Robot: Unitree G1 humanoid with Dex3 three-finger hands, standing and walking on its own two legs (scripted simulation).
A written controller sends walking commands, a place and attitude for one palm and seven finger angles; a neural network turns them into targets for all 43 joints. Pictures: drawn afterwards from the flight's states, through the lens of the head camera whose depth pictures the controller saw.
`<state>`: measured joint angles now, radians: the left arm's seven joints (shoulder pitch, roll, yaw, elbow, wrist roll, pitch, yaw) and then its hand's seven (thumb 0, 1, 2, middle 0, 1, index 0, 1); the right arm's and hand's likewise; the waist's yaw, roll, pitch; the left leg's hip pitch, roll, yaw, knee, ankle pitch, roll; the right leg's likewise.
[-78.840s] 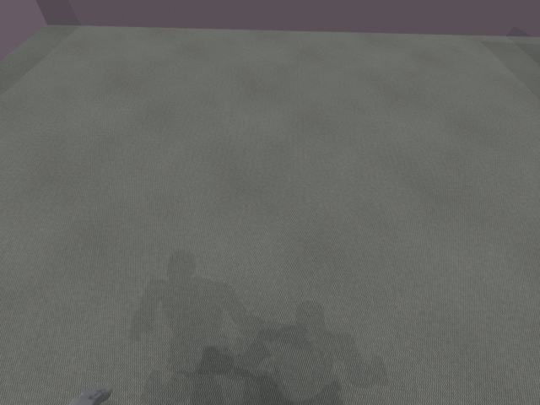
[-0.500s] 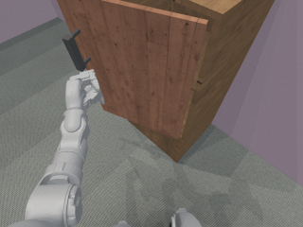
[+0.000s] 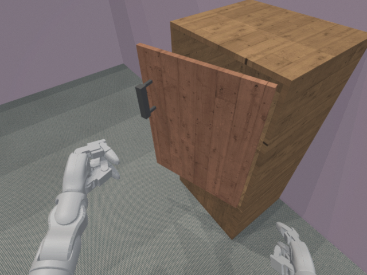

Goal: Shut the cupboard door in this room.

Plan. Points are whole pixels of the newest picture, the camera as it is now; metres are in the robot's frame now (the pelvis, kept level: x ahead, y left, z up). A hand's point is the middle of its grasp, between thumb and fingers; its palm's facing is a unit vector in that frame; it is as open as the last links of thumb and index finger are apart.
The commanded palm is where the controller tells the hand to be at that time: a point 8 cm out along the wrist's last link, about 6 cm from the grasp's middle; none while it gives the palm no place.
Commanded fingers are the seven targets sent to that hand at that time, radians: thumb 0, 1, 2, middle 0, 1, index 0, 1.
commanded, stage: draw the hand back to the body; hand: left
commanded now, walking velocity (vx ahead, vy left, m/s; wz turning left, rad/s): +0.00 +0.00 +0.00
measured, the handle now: (147, 99) +0.65 +0.18 +0.02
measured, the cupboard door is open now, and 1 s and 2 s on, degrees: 19 19 19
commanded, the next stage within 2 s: step back with the hand held close in 0.88 s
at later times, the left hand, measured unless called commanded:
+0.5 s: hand (25, 192) +0.20 +0.27 +0.17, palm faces +0.47 -0.78 -0.42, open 6.1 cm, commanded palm +0.15 +0.31 +0.18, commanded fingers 0.00 0.90 0.90 -0.20 -0.30 -0.20 -0.30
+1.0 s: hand (21, 196) +0.19 +0.26 +0.18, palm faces +0.49 -0.77 -0.41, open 7.4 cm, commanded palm +0.14 +0.30 +0.18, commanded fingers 0.00 0.90 0.90 -0.20 -0.30 -0.20 -0.30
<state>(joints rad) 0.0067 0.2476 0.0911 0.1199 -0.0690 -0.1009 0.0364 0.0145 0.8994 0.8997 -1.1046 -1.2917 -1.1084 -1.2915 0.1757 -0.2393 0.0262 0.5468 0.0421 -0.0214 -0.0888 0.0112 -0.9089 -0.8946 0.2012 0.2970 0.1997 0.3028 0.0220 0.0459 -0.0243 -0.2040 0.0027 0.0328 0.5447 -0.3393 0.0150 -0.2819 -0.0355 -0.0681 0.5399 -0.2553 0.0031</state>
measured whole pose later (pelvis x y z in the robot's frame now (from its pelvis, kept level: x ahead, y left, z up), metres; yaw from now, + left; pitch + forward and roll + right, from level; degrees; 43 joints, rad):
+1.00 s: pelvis +0.00 +0.00 +0.01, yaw +0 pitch -5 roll +0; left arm 0.44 0.34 0.36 -0.36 -0.04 -0.11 0.12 0.01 0.89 0.90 -0.21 -0.31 -0.21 -0.31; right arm 0.22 -0.22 0.02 0.64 0.01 -0.12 -0.08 0.01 -0.91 -0.89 0.20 0.30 0.20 0.30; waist 0.06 0.08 0.02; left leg -0.03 0.01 0.04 0.41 -0.28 0.01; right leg -0.11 -0.03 -0.07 0.41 -0.20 0.00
